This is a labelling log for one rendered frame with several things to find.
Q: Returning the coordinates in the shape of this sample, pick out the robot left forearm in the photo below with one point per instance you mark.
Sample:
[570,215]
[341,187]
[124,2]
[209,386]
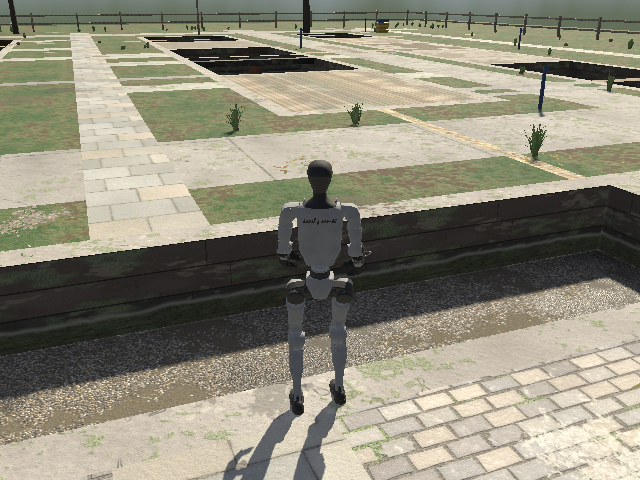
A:
[281,256]

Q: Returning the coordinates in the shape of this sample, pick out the right robot upper arm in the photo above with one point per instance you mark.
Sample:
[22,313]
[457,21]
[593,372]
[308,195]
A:
[351,213]

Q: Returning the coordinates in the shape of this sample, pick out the robot right thigh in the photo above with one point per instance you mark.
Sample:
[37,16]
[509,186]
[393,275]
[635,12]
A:
[343,295]

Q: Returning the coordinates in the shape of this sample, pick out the robot left hand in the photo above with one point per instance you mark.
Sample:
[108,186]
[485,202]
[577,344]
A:
[293,256]

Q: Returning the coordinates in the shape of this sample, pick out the robot left shin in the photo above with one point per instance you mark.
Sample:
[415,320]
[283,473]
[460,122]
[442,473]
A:
[296,366]

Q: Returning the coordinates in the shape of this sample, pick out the robot right forearm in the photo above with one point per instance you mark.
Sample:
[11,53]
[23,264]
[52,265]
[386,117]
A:
[359,261]

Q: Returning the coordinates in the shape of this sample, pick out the robot right hand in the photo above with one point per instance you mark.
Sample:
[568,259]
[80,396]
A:
[349,263]

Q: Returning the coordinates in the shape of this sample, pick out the left robot upper arm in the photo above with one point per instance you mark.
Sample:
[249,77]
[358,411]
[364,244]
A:
[288,214]

